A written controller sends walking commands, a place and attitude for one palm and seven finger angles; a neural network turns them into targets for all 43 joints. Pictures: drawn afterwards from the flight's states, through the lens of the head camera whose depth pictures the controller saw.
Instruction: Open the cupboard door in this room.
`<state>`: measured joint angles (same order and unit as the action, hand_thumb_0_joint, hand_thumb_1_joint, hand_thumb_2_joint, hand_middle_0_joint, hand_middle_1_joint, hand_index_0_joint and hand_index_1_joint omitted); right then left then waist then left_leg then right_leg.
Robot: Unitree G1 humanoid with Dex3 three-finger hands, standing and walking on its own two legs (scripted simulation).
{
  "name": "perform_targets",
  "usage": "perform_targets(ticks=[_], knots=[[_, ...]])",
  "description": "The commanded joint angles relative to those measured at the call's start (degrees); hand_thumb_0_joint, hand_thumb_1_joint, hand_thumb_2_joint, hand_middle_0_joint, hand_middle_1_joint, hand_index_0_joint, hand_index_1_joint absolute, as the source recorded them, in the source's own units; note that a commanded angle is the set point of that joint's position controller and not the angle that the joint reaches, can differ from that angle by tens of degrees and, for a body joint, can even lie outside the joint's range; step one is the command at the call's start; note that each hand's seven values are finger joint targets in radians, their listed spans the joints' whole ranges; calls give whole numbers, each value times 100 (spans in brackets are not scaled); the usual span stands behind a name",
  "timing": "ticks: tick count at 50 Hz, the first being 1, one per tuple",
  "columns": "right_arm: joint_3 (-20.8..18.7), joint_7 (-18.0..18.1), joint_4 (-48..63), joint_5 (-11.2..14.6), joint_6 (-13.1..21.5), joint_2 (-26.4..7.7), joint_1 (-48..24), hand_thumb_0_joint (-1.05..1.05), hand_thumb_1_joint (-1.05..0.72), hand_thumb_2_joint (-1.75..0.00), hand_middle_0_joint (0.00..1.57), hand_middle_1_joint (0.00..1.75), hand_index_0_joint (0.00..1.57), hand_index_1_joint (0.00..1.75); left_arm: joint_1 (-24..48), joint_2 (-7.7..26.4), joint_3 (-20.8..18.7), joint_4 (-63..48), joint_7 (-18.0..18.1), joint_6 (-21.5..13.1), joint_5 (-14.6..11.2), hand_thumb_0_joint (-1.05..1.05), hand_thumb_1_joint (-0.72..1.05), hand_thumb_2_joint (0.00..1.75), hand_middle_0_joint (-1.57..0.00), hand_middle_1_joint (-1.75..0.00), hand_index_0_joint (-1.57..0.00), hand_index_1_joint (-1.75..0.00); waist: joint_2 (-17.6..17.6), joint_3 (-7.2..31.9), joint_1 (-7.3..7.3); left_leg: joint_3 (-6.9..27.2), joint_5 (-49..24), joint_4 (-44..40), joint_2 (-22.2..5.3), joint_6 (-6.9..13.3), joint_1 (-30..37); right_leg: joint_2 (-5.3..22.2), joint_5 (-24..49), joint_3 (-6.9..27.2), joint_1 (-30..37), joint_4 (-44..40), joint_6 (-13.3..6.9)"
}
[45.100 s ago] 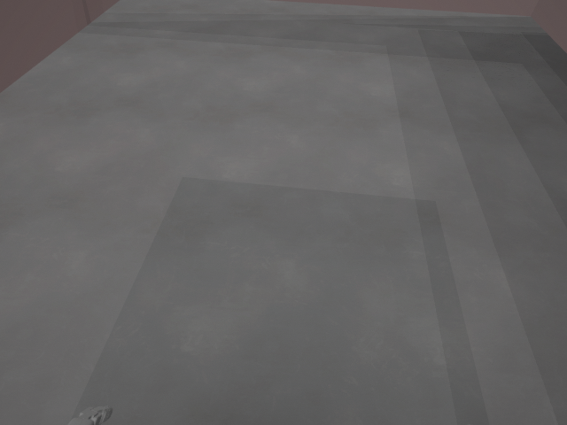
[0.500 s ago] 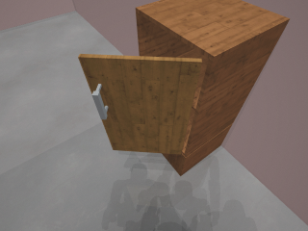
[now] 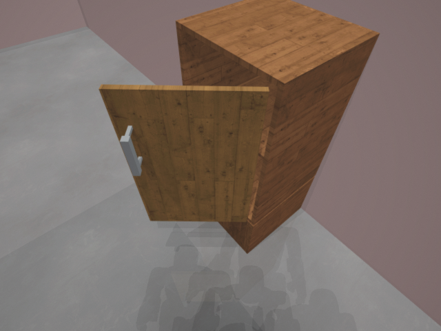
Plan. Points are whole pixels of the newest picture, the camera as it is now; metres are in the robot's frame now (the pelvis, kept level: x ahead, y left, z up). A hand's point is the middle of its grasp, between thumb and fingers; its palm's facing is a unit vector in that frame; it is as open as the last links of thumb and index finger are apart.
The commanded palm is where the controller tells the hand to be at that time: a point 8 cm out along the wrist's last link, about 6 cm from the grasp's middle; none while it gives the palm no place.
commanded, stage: come to a stop and stand still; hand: left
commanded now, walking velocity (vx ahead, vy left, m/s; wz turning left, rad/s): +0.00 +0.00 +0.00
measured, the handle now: (133, 151) +0.53 +0.27 -0.03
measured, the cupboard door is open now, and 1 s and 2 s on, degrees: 50 50 50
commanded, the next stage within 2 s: look again from close up in 0.24 s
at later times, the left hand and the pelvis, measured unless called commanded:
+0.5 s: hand out of the picture -0.02 +0.18 -0.18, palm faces +0.06 -0.98 -0.20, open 7.4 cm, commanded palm none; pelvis -0.01 +0.00 -0.01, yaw +3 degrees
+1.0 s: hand out of the picture -0.01 +0.23 -0.16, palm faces +0.17 -0.97 -0.18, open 7.4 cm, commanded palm +0.05 +0.27 -0.07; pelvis -0.04 +0.05 +0.00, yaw +2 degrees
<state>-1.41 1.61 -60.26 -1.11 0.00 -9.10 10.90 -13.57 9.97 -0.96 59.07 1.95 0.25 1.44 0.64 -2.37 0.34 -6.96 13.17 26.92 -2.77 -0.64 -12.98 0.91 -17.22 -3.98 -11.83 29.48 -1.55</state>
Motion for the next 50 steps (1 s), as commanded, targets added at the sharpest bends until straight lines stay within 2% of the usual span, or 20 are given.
perform_targets(ticks=[1, 8, 14, 15, 16, 17, 18, 20, 21, 24, 26, 28, 30, 33, 35, 46, 47, 48, 49, 50], knots=[[0, -16, -14, 9, 53, -353, 391, 0, -90, -90, 20, 30, 20, 30, -331, 506, -1, -73, -10, -101, -46, 0, 90, 90, -20, -30, -20, -30, 24, -132, -22, 596, -269, -620, -365, 131, 230, 630, 339, 724, -385, -1100, -56], [73, -29, -272, 14, 68, -346, 672, 0, -90, -90, 20, 30, 20, 30, -488, 487, 41, 172, -18, -145, -76, 0, 90, 90, -20, -30, -20, -30, -27, -292, -10, 599, -50, -808, -334, 95, 191, 593, -95, 716, -350, -1371, -76], [102, -10, -440, 20, 99, -249, 936, 0, -90, -90, 20, 30, 20, 30, -705, 367, 57, 327, -10, -177, -90, 0, 90, 90, -20, -30, -20, -30, -2, -194, -3, 591, -183, -804, -324, 99, 197, 578, 30, 669, -228, -1361, -103], [-88, -61, 254, -59, 148, -1165, 411, 0, -90, -90, 20, 30, 20, 30, -393, 1580, 56, -224, 30, -275, 39, 0, 90, 90, -20, -30, -20, -30, -47, -708, -180, 874, -856, -412, -121, 198, -19, 459, 857, 546, -534, -931, -159], [-183, 1, 314, -26, 239, -943, 505, 0, -90, -90, 20, 30, 20, 30, -509, 1030, -79, -238, 65, -271, -17, 0, 90, 90, -20, -30, -20, -30, -386, 289, -35, 752, -585, 51, -353, 218, 64, 745, 493, 693, -214, -760, -151], [-149, 29, 261, -23, 210, -602, 681, 0, -90, -90, 20, 30, 20, 30, -610, 834, -30, -240, 71, -252, -28, 0, 90, 90, -20, -30, -20, -30, -239, 789, -93, 706, -435, 338, -226, 191, 32, 851, 626, 832, -3, -825, -210], [-130, 40, 262, -31, 161, -394, 897, 0, -90, -90, 20, 30, 20, 30, -651, 666, -44, -285, 76, -226, -18, 0, 90, 90, -20, -30, -20, -30, 68, 794, -130, 588, -189, 531, -117, 142, -183, 987, 439, 940, -14, -923, -284], [-75, -4, 317, -58, 78, -210, 974, 0, -90, -90, 20, 30, 20, 30, -673, 561, -30, -361, 97, -190, 0, 0, 90, 90, -20, -30, -20, -30, 631, 363, -144, 492, 51, 728, -20, 147, -444, 1071, 187, 1081, -278, -1085, -410], [-104, -12, 324, -44, 72, -217, 990, 0, -90, -90, 20, 30, 20, 30, -615, 558, -70, -372, 104, -183, 2, 0, 90, 90, -20, -30, -20, -30, 614, 151, -164, 485, 25, 731, -53, 161, -446, 1062, 76, 1003, -484, -1092, -414], [-113, -6, 322, -6, 98, -306, 1030, 0, -90, -90, 20, 30, 20, 30, -623, 569, -104, -437, 102, -152, -9, 0, 90, 90, -20, -30, -20, -30, 133, -116, -160, 551, -408, 333, -177, 179, -347, 772, 456, 691, -569, -768, -302], [-84, -9, 316, -5, 110, -331, 979, 0, -90, -90, 20, 30, 20, 30, -774, 464, -70, -414, 100, -122, -16, 0, 90, 90, -20, -30, -20, -30, -79, -111, -76, 668, -759, 145, -291, 232, -329, 566, 844, 474, -358, -495, -160], [-110, 8, 366, -2, 117, -467, 856, 0, -90, -90, 20, 30, 20, 30, -837, 464, -74, -416, 92, -103, -25, 0, 90, 90, -20, -30, -20, -30, -359, -135, -22, 773, -837, 3, -394, 277, -359, 471, 818, 394, -319, -395, -94], [-98, 0, 396, -6, 108, -466, 773, 0, -90, -90, 20, 30, 20, 30, -888, 425, -51, -438, 90, -89, -14, 0, 90, 90, -20, -30, -20, -30, -335, -133, 24, 813, -654, -111, -427, 298, -416, 433, 712, 379, -215, -448, -53], [-111, -12, 429, -9, 99, -551, 684, 0, -90, -90, 20, 30, 20, 30, -819, 467, -62, -463, 76, -84, -23, 0, 90, 90, -20, -30, -20, -30, -228, -154, -11, 823, -336, -269, -405, 288, -405, 448, 577, 402, -245, -491, -27], [-97, -24, 447, -5, 99, -555, 629, 0, -90, -90, 20, 30, 20, 30, -801, 458, -51, -471, 72, -76, -6, 0, 90, 90, -20, -30, -20, -30, -323, -142, -4, 864, -144, -419, -409, 297, -417, 441, 503, 387, -182, -571, -2], [-125, -76, 388, 11, 61, -730, 520, 0, -90, -90, 20, 30, 20, 30, -963, 399, -17, -297, 41, -67, 20, 0, 90, 90, -20, -30, -20, -30, -236, -162, -15, 1096, 1081, -1131, -473, 300, -522, 429, 287, 297, -130, -695, 114], [-58, -68, 733, 59, 95, -887, 119, 0, -90, -90, 20, 30, 20, 30, -1134, 523, 66, -114, 233, -96, 60, 0, 90, 90, -20, -30, -20, -30, 50, -599, 171, 523, 300, 93, -436, 100, -615, 654, 790, 495, -434, -800, 36], [-32, 172, 2755, 433, 942, -1491, 126, 0, -90, -90, 20, 30, 20, 30, 3472, 1800, -771, -9217, 259, -1366, -1183, 0, 88, 89, -20, -32, -20, -32, -1042, 2449, -772, 810, -130, -387, 142, 92, 1223, 46, 776, -137, -154, -140, -7], [110, 364, 2363, 441, 1506, -1212, -88, 0, -90, -90, 20, 30, 20, 30, 498, 1550, -713, -7764, 474, -1149, -814, 0, 85, 88, -20, -33, -20, -33, -1429, 2351, 24, 1203, 725, -742, -241, -20, 1271, -37, -98, -186, -612, 480, -65], [111, 296, 2279, 515, 1723, -984, -167, 0, -90, -90, 20, 30, 20, 30, -1024, 360, 58, -6719, 598, -445, -904, 0, 83, 87, -21, -34, -21, -34, -1210, 1243, -148, 1428, 1629, -1019, -170, -178, 128, -132, -512, -329, -1228, 728, -7]])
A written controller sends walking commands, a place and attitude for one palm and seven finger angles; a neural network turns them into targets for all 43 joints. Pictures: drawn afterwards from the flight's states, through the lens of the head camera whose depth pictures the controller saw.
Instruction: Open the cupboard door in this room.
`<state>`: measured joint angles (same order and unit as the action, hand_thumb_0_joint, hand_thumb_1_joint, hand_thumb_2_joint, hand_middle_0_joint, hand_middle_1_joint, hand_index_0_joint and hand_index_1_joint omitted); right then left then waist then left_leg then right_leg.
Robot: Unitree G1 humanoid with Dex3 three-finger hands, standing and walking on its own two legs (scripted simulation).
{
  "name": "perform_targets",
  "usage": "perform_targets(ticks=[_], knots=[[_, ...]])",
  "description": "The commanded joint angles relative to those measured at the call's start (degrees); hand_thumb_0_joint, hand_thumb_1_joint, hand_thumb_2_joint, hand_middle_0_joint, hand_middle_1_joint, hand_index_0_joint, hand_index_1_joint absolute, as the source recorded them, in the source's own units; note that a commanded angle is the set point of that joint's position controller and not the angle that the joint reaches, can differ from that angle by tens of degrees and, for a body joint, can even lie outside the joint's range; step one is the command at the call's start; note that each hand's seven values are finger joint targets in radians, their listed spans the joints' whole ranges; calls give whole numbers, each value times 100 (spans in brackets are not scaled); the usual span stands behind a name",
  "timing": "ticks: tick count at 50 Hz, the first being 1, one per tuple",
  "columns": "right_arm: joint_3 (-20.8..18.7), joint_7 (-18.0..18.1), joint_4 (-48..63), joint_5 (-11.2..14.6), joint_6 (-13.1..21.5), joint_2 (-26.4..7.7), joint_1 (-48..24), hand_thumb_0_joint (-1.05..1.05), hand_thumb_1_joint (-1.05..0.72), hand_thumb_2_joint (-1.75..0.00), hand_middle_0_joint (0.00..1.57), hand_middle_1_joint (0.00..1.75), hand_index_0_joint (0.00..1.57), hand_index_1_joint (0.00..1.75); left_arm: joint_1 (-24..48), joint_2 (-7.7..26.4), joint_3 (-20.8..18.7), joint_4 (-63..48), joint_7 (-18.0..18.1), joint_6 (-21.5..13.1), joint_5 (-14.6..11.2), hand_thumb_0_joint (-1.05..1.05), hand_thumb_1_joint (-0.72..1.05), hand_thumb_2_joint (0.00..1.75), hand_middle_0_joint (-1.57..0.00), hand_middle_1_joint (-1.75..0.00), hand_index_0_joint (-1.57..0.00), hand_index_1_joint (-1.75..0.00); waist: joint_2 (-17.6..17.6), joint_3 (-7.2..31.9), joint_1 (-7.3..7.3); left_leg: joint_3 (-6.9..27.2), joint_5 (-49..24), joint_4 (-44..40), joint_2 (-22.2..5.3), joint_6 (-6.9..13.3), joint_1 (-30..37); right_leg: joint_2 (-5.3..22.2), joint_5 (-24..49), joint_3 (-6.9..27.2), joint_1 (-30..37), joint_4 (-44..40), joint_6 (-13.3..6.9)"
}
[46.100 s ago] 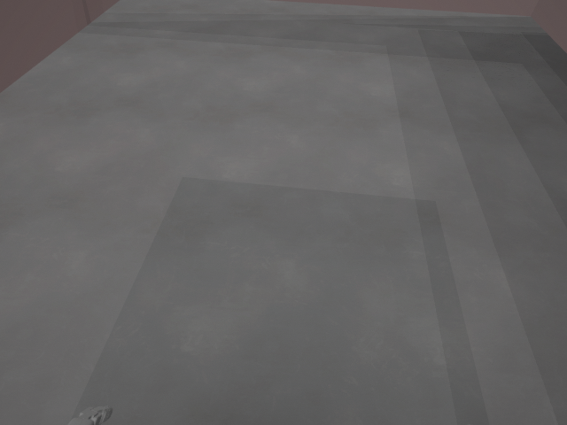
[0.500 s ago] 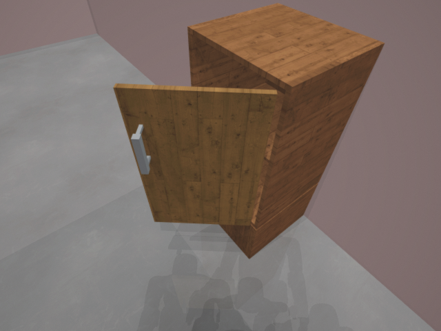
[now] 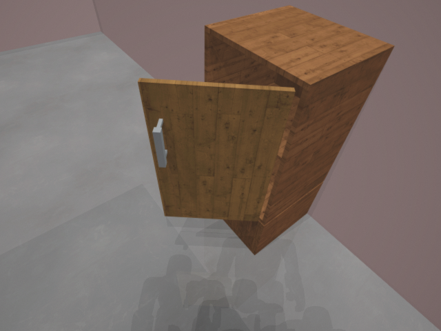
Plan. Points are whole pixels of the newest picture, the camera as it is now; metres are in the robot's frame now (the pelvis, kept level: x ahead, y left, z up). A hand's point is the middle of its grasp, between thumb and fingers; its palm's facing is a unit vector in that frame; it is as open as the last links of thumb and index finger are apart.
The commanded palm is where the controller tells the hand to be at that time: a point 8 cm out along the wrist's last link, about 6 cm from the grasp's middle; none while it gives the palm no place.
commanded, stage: raise the hand with hooked fingers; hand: left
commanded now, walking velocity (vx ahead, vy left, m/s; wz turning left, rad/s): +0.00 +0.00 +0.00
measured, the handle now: (161, 143) +0.58 +0.20 -0.03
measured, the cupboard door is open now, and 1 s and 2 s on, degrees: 50 50 50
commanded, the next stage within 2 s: none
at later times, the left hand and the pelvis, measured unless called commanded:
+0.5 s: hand (112, 321) +0.15 +0.20 -0.06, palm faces +0.12 -0.99 -0.06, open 9.4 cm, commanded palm +0.15 +0.25 -0.05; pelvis -0.03 -0.02 -0.11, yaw +6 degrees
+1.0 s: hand (111, 269) +0.23 +0.23 -0.04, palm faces +0.03 -1.00 -0.08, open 12.4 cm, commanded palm +0.21 +0.28 -0.03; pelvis +0.02 -0.02 -0.09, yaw +4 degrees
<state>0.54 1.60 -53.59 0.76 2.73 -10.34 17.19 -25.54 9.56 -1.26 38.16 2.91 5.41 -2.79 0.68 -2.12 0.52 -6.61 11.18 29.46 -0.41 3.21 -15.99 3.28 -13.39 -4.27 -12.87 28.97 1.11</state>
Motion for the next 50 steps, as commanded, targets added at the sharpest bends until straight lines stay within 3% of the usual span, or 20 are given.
perform_targets(ticks=[1, 2, 4, 5, 6, 8, 9, 10, 11, 13, 16, 20, 23, 26, 30, 32, 35, 39, 46, 50], knots=[[-117, 297, 1472, 387, 1516, -949, -601, 0, -90, -90, 20, 30, 20, 30, 133, -291, 447, -4310, 407, -927, -746, 0, 81, 86, -21, -36, -21, -36, -798, 331, -344, 1284, 1966, -1076, -297, -443, 40, -387, -756, -263, -1410, 726, -250], [-181, 298, 1726, 290, 1597, -1100, -702, 0, -90, -90, 20, 30, 20, 30, 617, 35, 176, -4518, 356, -1260, -818, 0, 78, 85, -21, -37, -21, -37, -712, -89, -418, 1315, 2072, -622, -194, -380, -368, -382, -899, -273, -1609, 501, -218], [-237, 215, 1884, 90, 1634, -1213, -748, 0, -90, -90, 20, 30, 20, 30, 686, 174, -119, -3611, 88, -2023, -817, 0, 74, 83, -21, -40, -21, -40, 432, -176, -517, 1308, 2298, 264, -69, -368, -1202, -397, -1760, -290, -2489, 736, -170], [-307, 124, 1975, 80, 1641, -1228, -788, 0, -90, -90, 20, 30, 20, 30, 691, 249, -296, -3025, -169, -2481, -807, 0, 71, 82, -21, -42, -21, -42, 579, -144, -438, 1245, 2385, 697, -7, -417, -1592, -394, -2047, -231, -2924, 1035, -207], [-379, 37, 2097, -17, 1648, -1199, -822, 0, -90, -90, 20, 30, 20, 30, 521, 141, -329, -2730, -496, -2985, -830, 0, 69, 81, -22, -43, -22, -43, 954, 303, -272, 1105, 2280, 1172, 12, -437, -1966, -395, -2344, -184, -3259, 1423, -231], [-490, -146, 2440, -89, 1666, -1188, -876, 0, -90, -90, 20, 30, 20, 30, 55, 320, -552, -2442, -1307, -3881, -904, 0, 64, 79, -22, -47, -22, -47, 1049, 990, 68, 819, 1941, 2064, 85, -385, -2711, -377, -2569, 109, -3530, 2022, -302], [-532, -228, 2647, -85, 1660, -1207, -930, 0, -90, -90, 20, 30, 20, 30, -30, 563, -692, -2443, -1722, -4233, -880, 0, 62, 78, -22, -48, -22, -48, 909, 1250, 145, 760, 1795, 2406, 116, -349, -3005, -360, -2498, 290, -3531, 2230, -345], [-589, -295, 2832, -12, 1605, -1214, -872, 0, -90, -90, 20, 30, 20, 30, -243, 962, -1080, -2226, -2051, -4313, -862, 0, 60, 77, -22, -50, -22, -50, 421, 1452, 311, 739, 1751, 2567, 140, -333, -3077, -336, -2450, 482, -3443, 2370, -423], [-545, -307, 3170, 63, 1542, -1249, -1071, 0, -90, -90, 20, 30, 20, 30, -97, 1022, -1034, -2583, -2282, -4186, -965, 0, 57, 76, -22, -51, -22, -51, 48, 1562, 394, 753, 2331, 2454, 164, -317, -3185, -305, -2828, 539, -3533, 2434, -401], [-471, -206, 3639, 250, 1415, -1332, -1277, 0, -90, -90, 20, 30, 20, 30, 332, 1046, -1073, -3269, -2412, -3706, -1307, 0, 53, 74, -23, -54, -23, -54, -140, 1558, 371, 997, 3552, 2023, 168, -280, -3233, -335, -3468, 496, -3661, 2470, -352], [-407, 13, 3788, 245, 1243, -1272, -1097, 0, -90, -90, 20, 30, 20, 30, 853, 1273, -1311, -4733, -2140, -3278, -1613, 0, 46, 71, -23, -58, -23, -58, -449, 1797, 208, 1226, 3627, 1991, 61, -220, -3113, -424, -3126, 444, -3657, 2573, -316], [-293, 183, 3537, 121, 1254, -1179, -846, 0, -90, -90, 20, 30, 20, 30, 1609, 1384, -1054, -6011, -1688, -3607, -1356, 0, 36, 67, -24, -64, -24, -64, -681, 1697, -243, 1430, 3352, 2373, -46, -136, -2999, -547, -2677, 335, -4103, 2794, -320], [-243, 223, 3278, 107, 1335, -1219, -727, 0, -90, -90, 20, 30, 20, 30, 1465, 1272, -845, -5474, -1843, -3669, -1266, 0, 29, 64, -24, -69, -24, -69, -802, 1545, -433, 1482, 3208, 2643, -43, -132, -3055, -563, -2465, 274, -4449, 2839, -296], [-235, 238, 3180, 157, 1363, -1276, -681, 0, -90, -90, 20, 30, 20, 30, 1246, 1379, -1005, -4896, -2207, -3270, -1308, 0, 22, 61, -25, -74, -25, -74, -741, 1728, -352, 1429, 2898, 2705, -24, -136, -3067, -565, -2294, 246, -4300, 2767, -295], [-294, 242, 3220, 200, 1335, -1193, -699, 0, -90, -90, 20, 30, 20, 30, 811, 1732, -1682, -4807, -2474, -2631, -1558, 0, 13, 57, -25, -80, -25, -80, -744, 2419, 38, 1232, 1548, 2742, 18, -140, -2702, -592, -1610, 223, -3521, 2621, -337], [-348, 223, 3201, 189, 1320, -1108, -717, 0, -90, -90, 20, 30, 20, 30, 600, 1756, -1951, -5055, -2445, -2560, -1689, 0, 8, 55, -26, -82, -26, -82, -606, 2825, 130, 1156, 718, 2804, -3, -158, -2412, -587, -1024, 143, -3237, 2667, -323], [-384, 201, 3091, 135, 1274, -1008, -725, 0, -90, -90, 20, 30, 20, 30, 469, 1784, -2240, -4779, -2359, -2639, -1800, 0, 1, 52, -26, -87, -26, -87, -308, 2695, 185, 1077, 101, 2968, 8, -179, -2587, -615, -451, 134, -3038, 2762, -324], [-430, 157, 3030, 142, 1249, -1082, -628, 0, -90, -90, 20, 30, 20, 30, 619, 1559, -1986, -4519, -2455, -2918, -1775, 0, -8, 48, -27, -93, -27, -93, -236, 2378, -41, 1051, 122, 3019, -17, -188, -2626, -583, -430, 112, -3404, 2788, -263], [-456, 166, 3102, 162, 1263, -1219, -447, 0, -90, -90, 20, 30, 20, 30, 982, 1942, -2238, -4625, -2787, -3064, -1912, 0, -24, 41, -28, -103, -28, -103, -528, 2731, -19, 1006, -285, 3017, -10, -167, -2303, -575, -61, 191, -3245, 2790, -288], [-433, 176, 3097, 167, 1198, -1258, -398, 0, -90, -90, 20, 30, 20, 30, 1257, 2142, -2427, -4380, -2810, -3049, -1950, 0, -34, 37, -29, -110, -29, -110, -569, 2528, -31, 1018, -206, 2956, -19, -180, -2310, -615, -168, 165, -3262, 2751, -319]])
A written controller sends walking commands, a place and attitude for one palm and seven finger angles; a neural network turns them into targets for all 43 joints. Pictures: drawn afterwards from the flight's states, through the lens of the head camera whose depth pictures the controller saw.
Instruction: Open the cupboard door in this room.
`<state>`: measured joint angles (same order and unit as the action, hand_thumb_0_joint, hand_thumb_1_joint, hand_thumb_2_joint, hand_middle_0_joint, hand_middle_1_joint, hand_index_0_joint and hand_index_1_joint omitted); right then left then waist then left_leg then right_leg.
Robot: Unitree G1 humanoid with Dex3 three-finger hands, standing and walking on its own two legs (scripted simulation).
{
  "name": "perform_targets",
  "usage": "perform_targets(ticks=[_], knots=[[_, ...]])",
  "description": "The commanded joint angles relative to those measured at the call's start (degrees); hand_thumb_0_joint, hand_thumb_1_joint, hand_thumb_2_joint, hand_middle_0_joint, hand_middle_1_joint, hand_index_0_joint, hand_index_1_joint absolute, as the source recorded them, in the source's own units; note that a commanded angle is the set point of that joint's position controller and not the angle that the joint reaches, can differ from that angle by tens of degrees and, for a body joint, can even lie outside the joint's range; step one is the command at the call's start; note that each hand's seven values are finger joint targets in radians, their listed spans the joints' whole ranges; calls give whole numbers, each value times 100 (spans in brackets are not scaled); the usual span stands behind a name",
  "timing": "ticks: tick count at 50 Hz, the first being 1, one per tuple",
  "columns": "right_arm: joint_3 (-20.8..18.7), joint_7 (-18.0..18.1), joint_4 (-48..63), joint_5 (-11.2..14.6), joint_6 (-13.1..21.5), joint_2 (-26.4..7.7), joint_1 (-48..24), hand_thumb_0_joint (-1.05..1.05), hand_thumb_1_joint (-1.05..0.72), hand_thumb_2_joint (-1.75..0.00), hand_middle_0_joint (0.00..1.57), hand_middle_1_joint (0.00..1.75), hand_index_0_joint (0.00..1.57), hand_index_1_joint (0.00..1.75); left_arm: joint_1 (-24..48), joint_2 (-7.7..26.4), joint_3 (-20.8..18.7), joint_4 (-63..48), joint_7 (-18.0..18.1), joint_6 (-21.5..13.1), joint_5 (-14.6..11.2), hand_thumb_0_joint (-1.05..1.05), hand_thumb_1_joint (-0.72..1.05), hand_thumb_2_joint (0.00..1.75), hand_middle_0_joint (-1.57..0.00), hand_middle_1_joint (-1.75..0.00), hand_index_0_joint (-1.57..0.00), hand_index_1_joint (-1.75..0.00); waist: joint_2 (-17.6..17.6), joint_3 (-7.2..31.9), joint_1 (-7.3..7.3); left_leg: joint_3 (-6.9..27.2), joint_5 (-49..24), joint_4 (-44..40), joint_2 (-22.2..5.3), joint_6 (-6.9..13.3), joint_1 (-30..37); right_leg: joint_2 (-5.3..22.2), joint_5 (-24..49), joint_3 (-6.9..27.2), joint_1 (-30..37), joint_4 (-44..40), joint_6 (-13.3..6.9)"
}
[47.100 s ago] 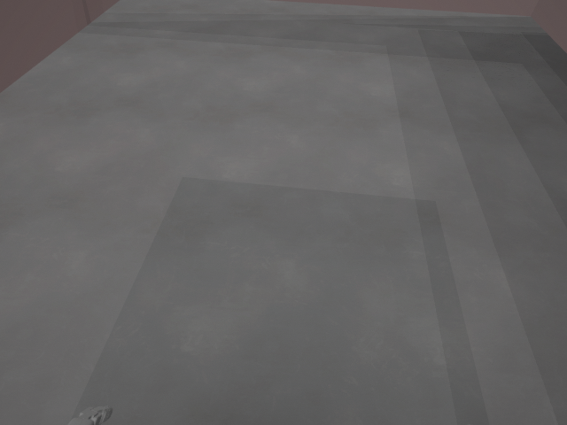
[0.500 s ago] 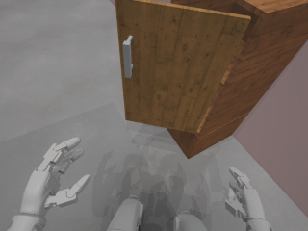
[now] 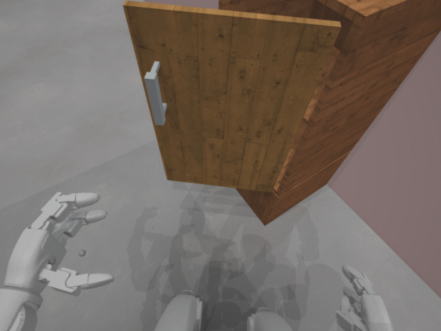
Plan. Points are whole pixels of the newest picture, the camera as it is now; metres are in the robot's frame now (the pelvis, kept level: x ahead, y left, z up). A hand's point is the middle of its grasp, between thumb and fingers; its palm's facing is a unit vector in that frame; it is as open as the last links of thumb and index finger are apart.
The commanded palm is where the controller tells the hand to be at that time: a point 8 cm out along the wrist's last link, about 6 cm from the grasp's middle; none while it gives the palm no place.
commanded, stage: raise the hand with hooked fingers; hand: left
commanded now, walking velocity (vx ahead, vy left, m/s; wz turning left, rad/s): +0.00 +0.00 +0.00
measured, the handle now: (158, 94) +0.57 +0.18 +0.06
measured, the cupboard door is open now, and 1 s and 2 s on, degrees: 50 50 50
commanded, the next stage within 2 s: move the hooked fingers beside the handle in 1.04 s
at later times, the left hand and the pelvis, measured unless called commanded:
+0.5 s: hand (62, 221) +0.27 +0.27 +0.07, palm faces -0.04 -1.00 -0.07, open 14.0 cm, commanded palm +0.25 +0.32 +0.07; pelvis -0.01 +0.00 +0.01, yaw +0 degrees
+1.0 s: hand (57, 213) +0.28 +0.28 +0.07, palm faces -0.05 -1.00 -0.06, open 14.0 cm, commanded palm +0.26 +0.33 +0.07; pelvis +0.00 +0.01 +0.02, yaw -1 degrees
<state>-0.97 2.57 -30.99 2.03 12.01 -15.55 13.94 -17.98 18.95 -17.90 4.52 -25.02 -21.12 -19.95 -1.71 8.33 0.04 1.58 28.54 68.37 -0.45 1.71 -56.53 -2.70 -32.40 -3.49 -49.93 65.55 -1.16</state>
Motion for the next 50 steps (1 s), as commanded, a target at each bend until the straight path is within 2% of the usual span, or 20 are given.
perform_targets(ticks=[1, 7, 9, 10, 11, 15, 17, 19, 25, 29, 31, 32, 35, 36, 38, 40, 44, 46, 47, 50], knots=[[-273, 83, 865, 39, 253, -734, -71, 0, -90, -90, 20, 30, 20, 30, 556, 1133, -730, -957, -49, -386, -260, 0, -36, 36, -29, -111, -29, -111, -286, 1556, 0, 163, -1900, -944, -7, -18, 1738, 5, 1752, 116, 476, -944, -57], [-218, 86, 914, 68, 185, -821, 5, 0, -90, -90, 20, 30, 20, 30, 988, 1344, -804, -493, -262, -242, -283, 0, -50, 30, -30, -120, -30, -120, -341, 1462, -45, 166, -1760, -1066, -18, -19, 1815, -6, 1664, 130, 508, -1094, -60], [-189, 86, 950, 68, 189, -829, -20, 0, -90, -90, 20, 30, 20, 30, 1201, 1425, -826, -493, -320, -222, -307, 0, -50, 30, -30, -120, -30, -120, -488, 1460, -37, 158, -1633, -1116, -10, -8, 1839, 8, 1537, 156, 527, -1167, -63], [-181, 96, 935, 61, 188, -839, 10, 0, -90, -90, 20, 30, 20, 30, 1318, 1538, -925, -412, -341, -201, -334, 0, -50, 30, -30, -120, -30, -120, -453, 1453, -28, 150, -1726, -1072, -6, -3, 1834, -11, 1638, 172, 600, -1154, -95], [-164, 95, 940, 64, 172, -847, 32, 0, -90, -90, 20, 30, 20, 30, 1332, 1498, -894, -275, -379, -192, -326, 0, -50, 30, -30, -120, -30, -120, -417, 1426, -42, 156, -1723, -1129, -17, -15, 1881, -13, 1630, 147, 550, -1172, -82], [-135, 116, 957, 70, 157, -886, 28, 0, -90, -90, 20, 30, 20, 30, 1842, 1715, -1028, 46, -484, -178, -383, 0, -50, 30, -30, -120, -30, -120, -312, 1272, -43, 156, -1414, -1170, -9, 4, 1708, -17, 1303, 216, 602, -1283, -101], [-123, 118, 936, 81, 147, -891, 61, 0, -90, -90, 20, 30, 20, 30, 1969, 1703, -1017, 213, -558, -172, -389, 0, -50, 30, -30, -120, -30, -120, -308, 1390, -64, 140, -1398, -1196, -7, 14, 1759, -3, 1301, 235, 595, -1312, -68], [-120, 120, 922, 90, 151, -909, 63, 0, -90, -90, 20, 30, 20, 30, 2153, 1777, -1011, 277, -602, -182, -365, 0, -50, 30, -30, -120, -30, -120, -461, 1358, -57, 153, -1319, -1262, -13, 12, 1835, 6, 1179, 216, 519, -1342, -79], [-108, 149, 882, 88, 107, -967, 140, 0, -90, -90, 20, 30, 20, 30, 2625, 2156, -1249, 711, -705, -126, -365, 0, -50, 30, -30, -120, -30, -120, -286, 1357, -48, 140, -1216, -1310, -18, 40, 1729, -5, 1041, 294, 672, -1425, -94], [-118, 133, 913, 113, 97, -961, 160, 0, -90, -90, 20, 30, 20, 30, 2615, 2029, -1163, 808, -783, -133, -400, 0, -50, 30, -30, -120, -30, -120, -460, 1400, -14, 157, -1235, -1447, -11, 31, 1941, 4, 1054, 237, 618, -1461, -92], [-130, 111, 931, 104, 86, -972, 209, 0, -90, -90, 20, 30, 20, 30, 2449, 2008, -1173, 931, -809, -104, -405, 0, -50, 30, -30, -120, -30, -120, -263, 1451, -24, 136, -1365, -1410, -12, 48, 1917, -18, 1210, 242, 658, -1445, -81], [-134, 97, 930, 106, 82, -971, 206, 0, -90, -90, 20, 30, 20, 30, 2437, 2002, -1162, 912, -814, -105, -405, 0, -50, 30, -30, -120, -30, -120, -370, 1437, -6, 137, -1375, -1419, -4, 38, 1899, -4, 1230, 237, 659, -1433, -81], [-148, 86, 943, 93, 78, -992, 219, 0, -90, -90, 20, 30, 20, 30, 2557, 2121, -1243, 830, -768, -129, -404, 0, -50, 30, -30, -120, -30, -120, -341, 1330, -18, 164, -1315, -1423, -15, 30, 1866, -28, 1147, 213, 597, -1401, -111], [-144, 86, 941, 89, 60, -986, 235, 0, -90, -90, 20, 30, 20, 30, 2522, 2079, -1268, 900, -759, -137, -409, 0, -50, 30, -30, -120, -30, -120, -256, 1409, -31, 142, -1314, -1417, -16, 38, 1874, -27, 1167, 227, 595, -1404, -74], [-160, 83, 950, 99, 70, -983, 230, 0, -90, -90, 20, 30, 20, 30, 2596, 2054, -1241, 721, -736, -218, -405, 0, -50, 30, -30, -120, -30, -120, -481, 1475, -25, 186, -1370, -1451, -30, 9, 2035, -21, 1197, 161, 492, -1341, -87], [-157, 84, 935, 76, 80, -988, 242, 0, -90, -90, 20, 30, 20, 30, 2694, 2169, -1310, 626, -698, -265, -401, 0, -50, 30, -30, -120, -30, -120, -509, 1517, -29, 204, -1442, -1413, -33, 7, 2056, -39, 1243, 167, 496, -1299, -115], [-161, 82, 939, 98, 63, -989, 233, 0, -90, -90, 20, 30, 20, 30, 2588, 2039, -1176, 600, -703, -241, -336, 0, -50, 30, -30, -120, -30, -120, -709, 1492, -61, 305, -1417, -1558, -68, -49, 2354, -31, 1183, 72, 268, -1292, -98], [-155, 95, 935, 83, 61, -1001, 261, 0, -90, -90, 20, 30, 20, 30, 2577, 2118, -1253, 624, -709, -212, -326, 0, -50, 30, -30, -120, -30, -120, -611, 1634, -46, 335, -1574, -1541, -85, -59, 2435, -47, 1256, 57, 293, -1256, -104], [-152, 94, 950, 89, 58, -990, 230, 0, -90, -90, 20, 30, 20, 30, 2592, 2047, -1186, 620, -727, -198, -334, 0, -50, 30, -30, -120, -30, -120, -633, 1518, -58, 341, -1494, -1559, -73, -62, 2392, -38, 1219, 51, 269, -1277, -99], [-150, 108, 953, 75, 62, -998, 234, 0, -90, -90, 20, 30, 20, 30, 2628, 2115, -1283, 621, -738, -167, -390, 0, -50, 30, -30, -120, -30, -120, -486, 1568, -48, 347, -1646, -1499, -61, -55, 2352, -51, 1350, 44, 357, -1257, -120]])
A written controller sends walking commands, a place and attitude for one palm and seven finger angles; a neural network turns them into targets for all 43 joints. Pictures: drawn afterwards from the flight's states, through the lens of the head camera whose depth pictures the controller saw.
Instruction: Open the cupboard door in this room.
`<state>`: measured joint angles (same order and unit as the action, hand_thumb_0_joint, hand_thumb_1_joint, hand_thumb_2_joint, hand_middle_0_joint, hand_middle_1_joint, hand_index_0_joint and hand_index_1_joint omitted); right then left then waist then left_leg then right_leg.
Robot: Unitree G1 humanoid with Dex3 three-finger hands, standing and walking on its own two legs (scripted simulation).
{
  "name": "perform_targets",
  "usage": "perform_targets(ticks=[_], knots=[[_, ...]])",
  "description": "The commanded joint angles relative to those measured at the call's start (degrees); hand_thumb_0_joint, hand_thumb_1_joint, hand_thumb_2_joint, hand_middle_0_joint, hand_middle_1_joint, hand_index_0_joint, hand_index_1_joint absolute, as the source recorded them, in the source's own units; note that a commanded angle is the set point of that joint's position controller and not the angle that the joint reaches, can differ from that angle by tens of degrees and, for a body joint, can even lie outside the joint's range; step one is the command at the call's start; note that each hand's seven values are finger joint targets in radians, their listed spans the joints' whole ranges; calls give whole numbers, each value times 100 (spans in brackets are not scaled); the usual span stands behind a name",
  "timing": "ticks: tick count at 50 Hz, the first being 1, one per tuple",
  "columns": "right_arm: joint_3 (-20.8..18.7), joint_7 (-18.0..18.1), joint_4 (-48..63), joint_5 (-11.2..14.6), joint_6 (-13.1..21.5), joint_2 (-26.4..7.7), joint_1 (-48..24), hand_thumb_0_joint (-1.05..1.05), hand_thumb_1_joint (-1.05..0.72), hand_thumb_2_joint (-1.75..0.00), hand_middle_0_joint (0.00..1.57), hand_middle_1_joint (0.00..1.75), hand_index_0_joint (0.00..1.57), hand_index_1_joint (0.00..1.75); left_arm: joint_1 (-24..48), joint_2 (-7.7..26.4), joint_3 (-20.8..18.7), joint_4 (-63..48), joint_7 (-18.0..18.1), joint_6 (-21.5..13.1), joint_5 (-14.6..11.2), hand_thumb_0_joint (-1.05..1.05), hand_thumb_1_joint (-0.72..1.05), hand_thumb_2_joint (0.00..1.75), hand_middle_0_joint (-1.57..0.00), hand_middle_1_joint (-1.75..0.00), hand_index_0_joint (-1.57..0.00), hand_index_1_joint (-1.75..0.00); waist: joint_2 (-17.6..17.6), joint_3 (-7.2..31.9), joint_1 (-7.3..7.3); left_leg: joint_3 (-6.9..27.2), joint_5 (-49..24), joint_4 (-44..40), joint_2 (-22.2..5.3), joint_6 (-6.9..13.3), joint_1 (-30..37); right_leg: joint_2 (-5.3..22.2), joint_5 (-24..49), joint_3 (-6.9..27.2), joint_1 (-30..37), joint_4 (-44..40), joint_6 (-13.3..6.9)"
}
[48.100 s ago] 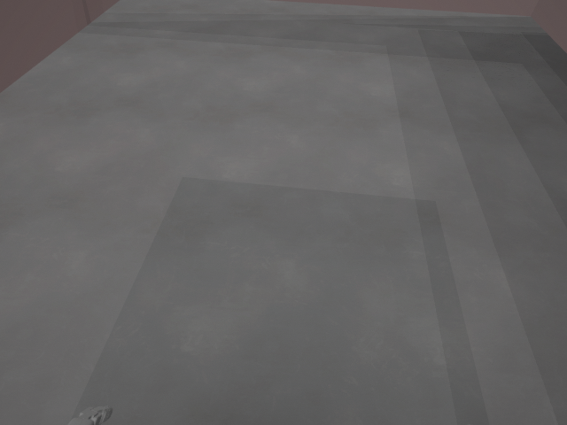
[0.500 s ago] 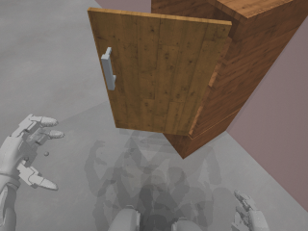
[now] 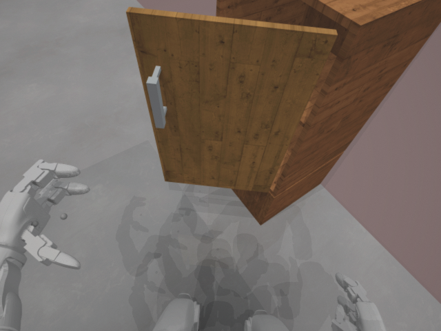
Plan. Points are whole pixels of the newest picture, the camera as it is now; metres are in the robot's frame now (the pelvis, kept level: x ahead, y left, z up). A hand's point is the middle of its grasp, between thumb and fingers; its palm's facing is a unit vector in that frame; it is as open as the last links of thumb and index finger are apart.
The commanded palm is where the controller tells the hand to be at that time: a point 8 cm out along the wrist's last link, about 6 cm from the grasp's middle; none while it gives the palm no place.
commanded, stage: raise the hand with hooked fingers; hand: left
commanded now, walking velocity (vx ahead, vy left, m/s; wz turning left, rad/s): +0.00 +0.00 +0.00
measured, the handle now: (159, 98) +0.57 +0.18 +0.04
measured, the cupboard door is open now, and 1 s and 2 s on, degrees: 50 50 50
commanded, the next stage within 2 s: move the hooked fingers beside the handle in 0.04 s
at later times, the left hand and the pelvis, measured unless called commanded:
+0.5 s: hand (81, 186) +0.34 +0.27 +0.05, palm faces -0.05 -1.00 -0.03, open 14.0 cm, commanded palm +0.32 +0.31 +0.05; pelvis +0.00 -0.01 -0.01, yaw +0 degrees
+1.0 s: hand (106, 152) +0.41 +0.24 +0.05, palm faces -0.05 -1.00 -0.03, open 14.0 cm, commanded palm +0.40 +0.29 +0.05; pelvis +0.00 -0.01 -0.01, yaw -1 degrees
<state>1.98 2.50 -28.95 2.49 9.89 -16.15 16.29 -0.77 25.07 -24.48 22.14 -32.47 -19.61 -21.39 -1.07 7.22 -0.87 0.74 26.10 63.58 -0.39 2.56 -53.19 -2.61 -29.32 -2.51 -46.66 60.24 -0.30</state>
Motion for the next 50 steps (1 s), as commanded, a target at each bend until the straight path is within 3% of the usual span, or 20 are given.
perform_targets(ticks=[1, 7, 10, 14, 16, 19, 20, 25, 26, 28, 30, 31, 33, 35, 38, 40, 41, 45, 48, 50], knots=[[-433, 110, 744, 35, 265, -932, -5, 0, -90, -90, 20, 30, 20, 30, 857, 1422, -570, -1039, -22, -302, -238, 0, -50, 30, -30, -120, -30, -120, -588, 1674, 55, 421, -1424, -1034, -71, -160, 2046, -57, 1038, -63, -3, -724, -193], [-445, 105, 755, 39, 246, -941, 1, 0, -90, -90, 20, 30, 20, 30, 935, 1335, -453, -1013, -93, -262, -213, 0, -50, 30, -30, -120, -30, -120, -563, 1696, -1, 438, -1465, -979, -82, -169, 2096, -53, 1063, -68, -126, -703, -178], [-430, 138, 697, 25, 255, -939, -26, 0, -90, -90, 20, 30, 20, 30, 1556, 1227, -256, -1076, -46, -278, -193, 0, -50, 30, -30, -120, -30, -120, -548, 1575, -89, 487, -1211, -940, -83, -158, 1994, -48, 912, -57, -253, -673, -202], [-404, 201, 569, 24, 185, -988, 0, 0, -90, -90, 20, 30, 20, 30, 2221, 1408, -274, -649, 34, -265, -22, 0, -50, 30, -30, -120, -30, -120, -581, 1589, -136, 520, -767, -971, -91, -161, 1923, -5, 639, -29, -405, -652, -198], [-395, 210, 558, 19, 142, -989, 33, 0, -90, -90, 20, 30, 20, 30, 2270, 1509, -325, -574, 50, -255, 41, 0, -50, 30, -30, -120, -30, -120, -653, 1855, -72, 474, -1042, -938, -89, -156, 2074, -4, 772, 0, -278, -662, -211], [-382, 212, 489, 19, 58, -981, 25, 0, -90, -90, 20, 30, 20, 30, 2738, 1685, -379, -348, 101, -226, 112, 0, -50, 30, -30, -120, -30, -120, -669, 1805, -107, 430, -976, -898, -86, -137, 1931, 4, 766, 35, -239, -685, -201], [-378, 215, 480, 0, 31, -981, 66, 0, -90, -90, 20, 30, 20, 30, 2664, 1823, -538, -242, 115, -227, 82, 0, -50, 30, -30, -120, -30, -120, -593, 1884, -34, 387, -1098, -840, -75, -118, 1857, -14, 864, 64, -56, -688, -226], [-374, 177, 460, 12, -105, -980, 167, 0, -90, -90, 20, 30, 20, 30, 2903, 1926, -598, 292, 89, -215, 123, 0, -50, 30, -30, -120, -30, -120, -525, 1937, -39, 290, -1360, -755, -65, -94, 1678, -35, 1160, 97, 109, -649, -214], [-370, 155, 474, 19, -123, -968, 175, 0, -90, -90, 20, 30, 20, 30, 2896, 1805, -492, 365, 54, -208, 153, 0, -50, 30, -30, -120, -30, -120, -574, 2020, -62, 250, -1469, -729, -63, -82, 1712, -28, 1296, 123, 105, -647, -188], [-391, 148, 405, 18, -179, -994, 249, 0, -90, -90, 20, 30, 20, 30, 3164, 1910, -522, 614, 51, -226, 199, 0, -50, 30, -30, -120, -30, -120, -511, 1929, -113, 248, -1347, -703, -85, -81, 1576, -26, 1212, 123, 16, -637, -172], [-409, 133, 383, 14, -175, -979, 284, 0, -90, -90, 20, 30, 20, 30, 3477, 1704, -309, 516, 23, -301, 181, 0, -50, 30, -30, -120, -30, -120, -621, 2022, -171, 268, -1468, -657, -79, -72, 1716, -33, 1278, 118, -52, -605, -198], [-425, 127, 340, 16, -209, -1009, 353, 0, -90, -90, 20, 30, 20, 30, 3392, 1863, -469, 686, 34, -313, 210, 0, -50, 30, -30, -120, -30, -120, -439, 2120, -153, 270, -1560, -654, -100, -70, 1757, -43, 1365, 121, -13, -613, -178], [-437, 115, 304, 22, -257, -1002, 391, 0, -90, -90, 20, 30, 20, 30, 3579, 1734, -317, 821, 51, -314, 263, 0, -50, 30, -30, -120, -30, -120, -547, 2096, -217, 244, -1560, -623, -91, -57, 1713, -25, 1381, 134, -121, -601, -158], [-446, 126, 224, 0, -296, -1038, 471, 0, -90, -90, 20, 30, 20, 30, 3788, 2060, -562, 954, 96, -370, 285, 0, -50, 30, -30, -120, -30, -120, -401, 2084, -188, 261, -1598, -576, -101, -54, 1595, -44, 1418, 140, -50, -552, -184], [-459, 95, 182, -4, -356, -1012, 501, 0, -90, -90, 20, 30, 20, 30, 4135, 1899, -368, 883, 168, -454, 394, 0, -50, 30, -30, -120, -30, -120, -730, 2308, -223, 312, -1771, -606, -122, -93, 1965, -27, 1429, 115, -252, -526, -176], [-470, 88, 169, -18, -393, -1024, 562, 0, -90, -90, 20, 30, 20, 30, 4107, 2028, -521, 938, 229, -497, 377, 0, -50, 30, -30, -120, -30, -120, -513, 2399, -214, 299, -1907, -565, -118, -69, 1939, -57, 1562, 118, -100, -517, -186], [-471, 92, 137, -13, -441, -1038, 600, 0, -90, -90, 20, 30, 20, 30, 4062, 2138, -618, 1138, 252, -487, 440, 0, -50, 30, -30, -120, -30, -120, -429, 2396, -219, 266, -1905, -562, -128, -69, 1858, -54, 1613, 144, -80, -521, -160], [-457, 66, 130, -25, -523, -1011, 643, 0, -90, -90, 20, 30, 20, 30, 4472, 1972, -392, 1225, 342, -537, 535, 0, -50, 30, -30, -120, -30, -120, -763, 2355, -242, 324, -1944, -585, -131, -106, 2031, -61, 1519, 97, -284, -486, -201], [-452, 55, 40, -37, -616, -1040, 702, 0, -90, -90, 20, 30, 20, 30, 4769, 2065, -430, 1729, 424, -514, 646, 0, -50, 30, -30, -120, -30, -120, -477, 2146, -358, 290, -1637, -557, -147, -78, 1739, -55, 1385, 116, -365, -527, -150], [-438, 61, 18, -46, -641, -1025, 728, 0, -90, -90, 20, 30, 20, 30, 5098, 2070, -395, 1807, 438, -587, 674, 0, -50, 30, -30, -120, -30, -120, -543, 2224, -366, 259, -1662, -475, -122, -57, 1665, -62, 1460, 155, -301, -484, -171]])
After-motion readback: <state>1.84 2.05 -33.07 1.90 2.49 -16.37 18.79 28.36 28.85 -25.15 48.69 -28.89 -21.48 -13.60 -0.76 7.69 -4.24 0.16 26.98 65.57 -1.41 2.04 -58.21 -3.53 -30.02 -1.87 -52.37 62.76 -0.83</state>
